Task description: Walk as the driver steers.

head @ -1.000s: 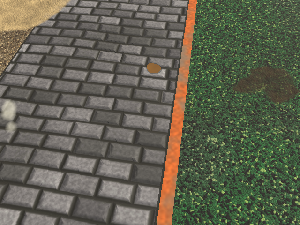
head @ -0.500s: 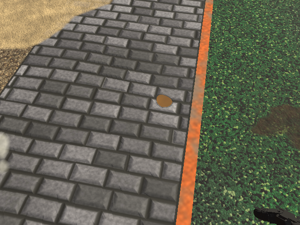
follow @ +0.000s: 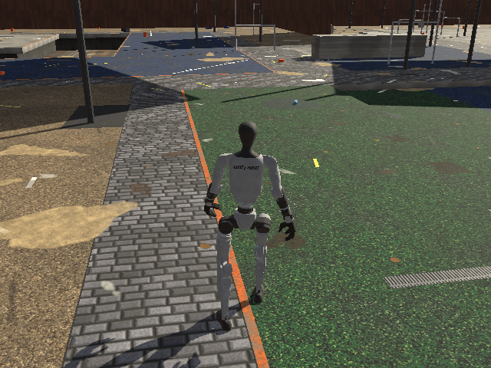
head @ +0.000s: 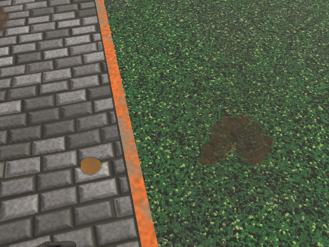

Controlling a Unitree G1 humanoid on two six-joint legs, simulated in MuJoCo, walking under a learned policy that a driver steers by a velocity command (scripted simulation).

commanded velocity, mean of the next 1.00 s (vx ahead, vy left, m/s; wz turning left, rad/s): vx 0.50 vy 0.00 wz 0.09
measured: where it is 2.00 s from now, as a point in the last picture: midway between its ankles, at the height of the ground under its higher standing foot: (134, 119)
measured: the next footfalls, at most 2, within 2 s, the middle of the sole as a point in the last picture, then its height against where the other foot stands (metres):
left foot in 0.56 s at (152, 235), level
right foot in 1.04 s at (190, 169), level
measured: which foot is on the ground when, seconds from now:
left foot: down 0.00-0.02, up 0.04-0.54, down 0.56-1.00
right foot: down 0.00-0.58, up 0.60-1.00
